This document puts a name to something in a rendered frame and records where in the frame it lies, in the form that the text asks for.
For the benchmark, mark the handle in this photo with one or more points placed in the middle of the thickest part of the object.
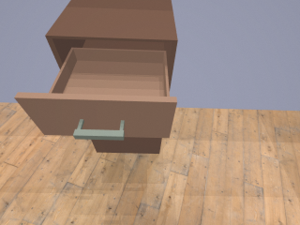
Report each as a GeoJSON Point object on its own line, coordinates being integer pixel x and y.
{"type": "Point", "coordinates": [99, 134]}

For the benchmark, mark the drawer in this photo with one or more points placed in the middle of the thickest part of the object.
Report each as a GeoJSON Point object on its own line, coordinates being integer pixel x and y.
{"type": "Point", "coordinates": [104, 87]}

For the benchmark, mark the cabinet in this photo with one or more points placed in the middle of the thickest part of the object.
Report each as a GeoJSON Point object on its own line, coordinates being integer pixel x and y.
{"type": "Point", "coordinates": [146, 25]}

